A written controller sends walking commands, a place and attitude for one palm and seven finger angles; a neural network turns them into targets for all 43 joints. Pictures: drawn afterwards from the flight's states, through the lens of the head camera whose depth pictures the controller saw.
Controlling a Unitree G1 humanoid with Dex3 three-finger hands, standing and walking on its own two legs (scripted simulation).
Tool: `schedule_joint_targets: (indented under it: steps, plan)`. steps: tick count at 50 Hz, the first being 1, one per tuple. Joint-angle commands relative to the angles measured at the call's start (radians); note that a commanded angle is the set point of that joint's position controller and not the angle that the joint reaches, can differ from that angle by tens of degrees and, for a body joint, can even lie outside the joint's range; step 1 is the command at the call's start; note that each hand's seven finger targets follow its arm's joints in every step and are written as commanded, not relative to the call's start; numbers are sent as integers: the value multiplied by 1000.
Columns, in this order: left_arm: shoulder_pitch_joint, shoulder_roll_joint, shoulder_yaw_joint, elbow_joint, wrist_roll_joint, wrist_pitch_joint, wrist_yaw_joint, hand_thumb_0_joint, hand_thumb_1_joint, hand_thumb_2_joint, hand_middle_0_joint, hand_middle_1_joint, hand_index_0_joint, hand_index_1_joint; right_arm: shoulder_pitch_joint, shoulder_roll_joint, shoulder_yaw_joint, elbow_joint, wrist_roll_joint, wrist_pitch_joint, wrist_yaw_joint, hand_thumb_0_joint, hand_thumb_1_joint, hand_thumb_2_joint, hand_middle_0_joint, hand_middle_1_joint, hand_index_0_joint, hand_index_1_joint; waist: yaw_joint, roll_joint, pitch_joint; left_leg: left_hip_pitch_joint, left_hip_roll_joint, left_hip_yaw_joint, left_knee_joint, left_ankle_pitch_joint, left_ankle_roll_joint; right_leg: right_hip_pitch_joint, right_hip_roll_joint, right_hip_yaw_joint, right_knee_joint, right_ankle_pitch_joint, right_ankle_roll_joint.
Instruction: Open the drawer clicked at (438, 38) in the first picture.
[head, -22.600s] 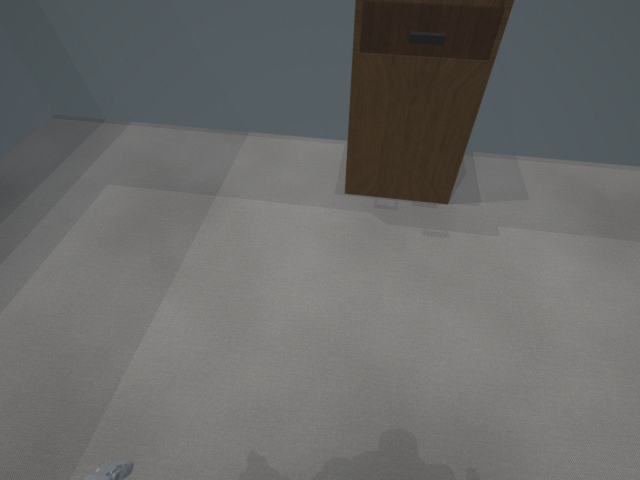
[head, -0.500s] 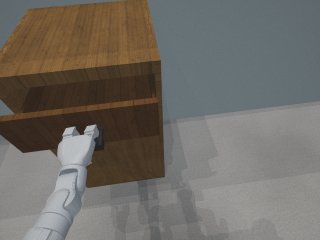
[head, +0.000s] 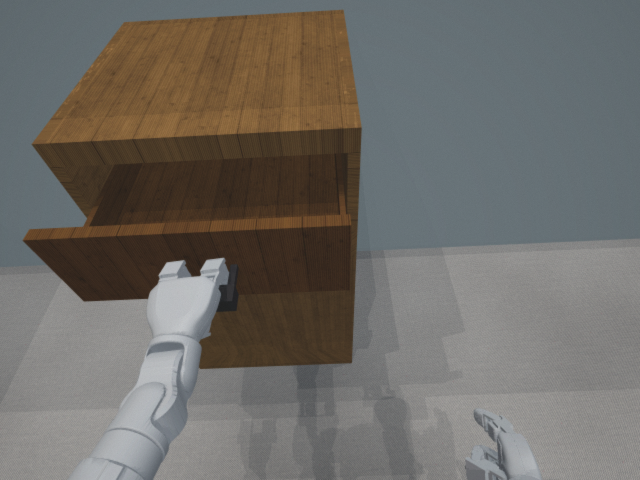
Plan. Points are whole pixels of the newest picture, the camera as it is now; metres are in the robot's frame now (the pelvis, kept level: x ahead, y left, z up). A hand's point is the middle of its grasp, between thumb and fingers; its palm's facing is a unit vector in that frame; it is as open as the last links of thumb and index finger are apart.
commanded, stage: pull the drawer open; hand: left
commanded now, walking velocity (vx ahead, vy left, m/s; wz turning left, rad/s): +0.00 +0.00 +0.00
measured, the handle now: (198, 285) +0.37 +0.20 +0.01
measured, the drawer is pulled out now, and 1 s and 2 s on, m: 0.15 0.30 0.30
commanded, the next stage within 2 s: open the thumb to release the handle in 0.92 s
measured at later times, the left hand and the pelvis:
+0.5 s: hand (186, 399) +0.22 +0.19 -0.01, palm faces -0.01 -0.14 -0.99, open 6.0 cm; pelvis +0.01 +0.00 -0.01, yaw -1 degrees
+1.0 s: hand (175, 451) +0.16 +0.18 -0.01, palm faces +0.01 -0.15 -0.99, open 6.2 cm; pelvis +0.00 -0.02 -0.02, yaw -2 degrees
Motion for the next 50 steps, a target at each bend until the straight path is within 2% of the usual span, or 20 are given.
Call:
schedule_joint_targets:
  steps: [1, 5, 7, 10, 12, 15, 20, 24, 26, 29, 35, 38, 39, 40, 41, 42, 43, 45, 47, 50]
  plan:
    - [2, 118, 89, -296, -16, -25, 38, 0, 900, 900, -400, -1350, -400, -1350, -50, -127, -51, -152, -6, -33, 9, 0, -900, -900, 200, 300, 200, 300, 38, -67, -281, 239, -23, 8, -43, 416, 21, 125, 5, 17, -82, 598, 3]
    - [238, 113, 96, -442, -26, -23, 49, 0, 900, 900, -400, -1350, -400, -1350, -63, -130, -54, -184, -11, -40, 40, 0, -900, -900, 200, 300, 200, 300, 52, -55, -272, 236, -17, 4, -36, 487, 17, 145, 2, 14, -65, 664, 2]
    - [307, 87, 66, -531, -23, -16, 60, 0, 900, 900, -400, -1350, -400, -1350, -66, -127, -58, -196, -13, -42, 54, 0, -900, -900, 200, 300, 200, 300, 44, -51, -258, 247, -12, 6, -28, 488, 19, 124, 3, 11, -64, 654, 5]
    - [396, 119, 101, -600, -19, -3, 83, 0, 900, 900, -400, -1350, -400, -1350, -75, -132, -57, -202, -16, -43, 64, 0, -900, -900, 200, 300, 200, 300, 43, -52, -240, 235, -9, 3, -23, 483, 14, 121, 6, 12, -52, 651, 1]
    - [473, 102, 85, -638, -18, 4, 98, 0, 900, 900, -400, -1350, -400, -1350, -81, -127, -58, -207, -18, -47, 70, 0, -900, -900, 200, 300, 200, 300, 44, -45, -235, 240, -8, 4, -14, 484, 15, 109, 5, 11, -43, 656, 3]
    - [506, 121, 105, -669, -14, 9, 114, 0, 900, 900, -400, -1350, -400, -1350, -93, -132, -54, -204, -21, -48, 71, 0, -900, -900, 200, 300, 200, 300, 40, -64, -219, 227, -9, -2, -8, 462, 12, 99, 9, 17, -36, 646, 0]
    - [605, 98, 80, -709, -10, 2, 128, 0, 900, 900, -400, -1350, -400, -1350, -117, -123, -47, -212, -23, -54, 78, 0, -900, -900, 200, 300, 200, 300, 47, -54, -197, 232, -6, -7, 4, 452, 12, 68, 9, 13, -24, 610, 0]
    - [713, 96, 83, -751, -13, -19, 126, 0, 900, 900, -400, -1350, -400, -1350, -132, -112, -40, -231, -24, -59, 88, 0, -900, -900, 200, 300, 200, 300, 62, -78, -186, 218, -8, -6, 18, 435, 14, 63, 5, 20, -12, 619, 5]
    - [765, 123, 110, -782, -13, -36, 125, 0, 900, 900, -400, -1350, -400, -1350, -143, -110, -29, -237, -28, -60, 95, 0, -900, -900, 200, 300, 200, 300, 76, -84, -200, 223, -10, -7, 28, 451, 12, 65, 4, 34, -3, 645, 4]
    - [850, 90, 74, -830, -13, -56, 119, 0, 900, 900, -400, -1350, -400, -1350, -146, -106, -27, -256, -31, -60, 112, 0, -900, -900, 200, 300, 200, 300, 72, -52, -162, 222, -4, -15, 40, 454, 16, 20, 8, 23, 5, 579, 0]
    - [977, 114, 103, -894, -10, -95, 134, 0, 900, 900, -400, -1350, -400, -1350, -146, -106, -17, -292, -41, -60, 131, 0, -900, -900, 200, 300, 200, 300, 77, -47, -144, 195, -8, -24, 77, 402, 14, -38, 11, 51, 19, 531, -9]
    - [994, 118, 111, -902, -3, -109, 145, 0, 900, 900, -400, -1350, -400, -1350, -144, -104, -17, -298, -47, -62, 139, 0, -900, -900, 200, 300, 200, 300, 79, -66, -149, 182, -13, -26, 100, 362, 13, -77, 9, 67, 30, 501, -10]
    - [992, 121, 112, -905, -1, -111, 149, 0, 900, 900, -400, -1350, -400, -1350, -142, -107, -17, -299, -49, -58, 136, 0, -900, -900, 200, 300, 200, 300, 71, -60, -135, 162, -13, -26, 101, 345, 13, -78, 7, 67, 32, 503, -9]
    - [972, 137, 127, -918, 3, -107, 153, 0, 900, 900, -400, -1350, -400, -1350, -142, -108, -17, -304, -47, -56, 136, 0, -900, -900, 200, 300, 200, 300, 76, -32, -149, 165, -14, -25, 100, 351, 10, -75, 8, 78, 35, 503, -16]
    - [962, 144, 126, -917, 10, -106, 156, 0, 900, 900, -400, -1350, -400, -1350, -144, -107, -13, -306, -53, -55, 139, 0, -900, -900, 200, 300, 200, 300, 80, -40, -158, 174, -17, -27, 112, 339, 9, -99, 8, 88, 38, 480, -16]
    - [961, 119, 102, -906, 9, -103, 155, 0, 900, 900, -400, -1350, -400, -1350, -139, -106, -18, -306, -50, -55, 136, 0, -900, -900, 200, 300, 200, 300, 69, -38, -139, 158, -17, -26, 109, 320, 13, -97, 6, 72, 37, 474, -14]
    - [961, 152, 138, -912, 4, -105, 158, 0, 900, 900, -400, -1350, -400, -1350, -137, -106, -17, -306, -52, -56, 135, 0, -900, -900, 200, 300, 200, 300, 80, -58, -165, 156, -22, -23, 115, 310, 10, -89, 4, 92, 36, 488, -12]
    - [987, 145, 137, -906, -3, -99, 162, 0, 900, 900, -400, -1350, -400, -1350, -136, -107, -16, -310, -47, -56, 130, 0, -900, -900, 200, 300, 200, 300, 79, -42, -155, 133, -21, -24, 107, 315, 10, -62, 3, 85, 41, 516, -16]
    - [1010, 133, 125, -903, -10, -99, 161, 0, 900, 900, -400, -1350, -400, -1350, -132, -105, -20, -309, -45, -59, 128, 0, -900, -900, 200, 300, 200, 300, 76, -62, -148, 120, -21, -20, 112, 303, 14, -52, -6, 80, 40, 545, -7]
    - [995, 172, 174, -890, -22, -97, 163, 0, 900, 900, -400, -1350, -400, -1350, -130, -111, -20, -301, -44, -57, 116, 0, -900, -900, 200, 300, 200, 300, 77, -92, -153, 96, -25, -17, 101, 272, 11, -25, -10, 98, 29, 564, -4]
